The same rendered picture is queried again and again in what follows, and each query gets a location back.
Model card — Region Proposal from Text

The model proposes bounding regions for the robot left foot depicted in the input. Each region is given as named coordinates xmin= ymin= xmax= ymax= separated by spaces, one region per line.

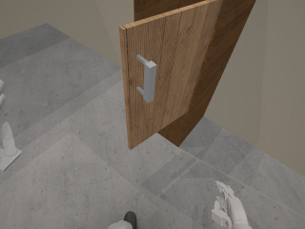
xmin=124 ymin=211 xmax=136 ymax=229

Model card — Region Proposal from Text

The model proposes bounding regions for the robot right hand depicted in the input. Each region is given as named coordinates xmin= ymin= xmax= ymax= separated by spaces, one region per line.
xmin=212 ymin=180 xmax=249 ymax=229

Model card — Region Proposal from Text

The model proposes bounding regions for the handle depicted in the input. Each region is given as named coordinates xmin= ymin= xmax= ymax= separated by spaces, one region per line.
xmin=136 ymin=54 xmax=157 ymax=103

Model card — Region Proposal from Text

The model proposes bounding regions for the cupboard door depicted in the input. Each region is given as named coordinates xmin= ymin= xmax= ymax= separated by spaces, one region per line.
xmin=119 ymin=0 xmax=223 ymax=150

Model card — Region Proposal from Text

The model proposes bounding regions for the robot left hand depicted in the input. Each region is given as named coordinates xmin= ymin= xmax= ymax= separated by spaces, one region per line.
xmin=0 ymin=79 xmax=22 ymax=172

